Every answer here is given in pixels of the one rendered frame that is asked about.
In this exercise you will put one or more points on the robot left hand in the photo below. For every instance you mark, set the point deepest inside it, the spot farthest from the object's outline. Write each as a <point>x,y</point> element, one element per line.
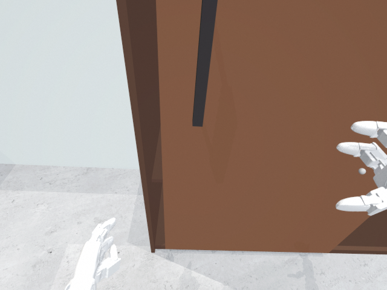
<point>93,252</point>

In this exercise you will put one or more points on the handle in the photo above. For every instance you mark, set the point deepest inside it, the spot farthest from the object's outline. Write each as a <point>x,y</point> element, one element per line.
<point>207,25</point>

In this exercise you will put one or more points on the robot right hand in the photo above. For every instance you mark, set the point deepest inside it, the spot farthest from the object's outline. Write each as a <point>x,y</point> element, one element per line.
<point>373,157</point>

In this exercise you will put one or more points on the wardrobe door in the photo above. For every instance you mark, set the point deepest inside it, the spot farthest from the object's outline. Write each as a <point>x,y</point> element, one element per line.
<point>372,232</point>
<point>287,80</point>

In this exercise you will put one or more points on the robot left forearm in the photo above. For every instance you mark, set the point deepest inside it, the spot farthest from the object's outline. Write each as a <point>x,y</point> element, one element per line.
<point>81,283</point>

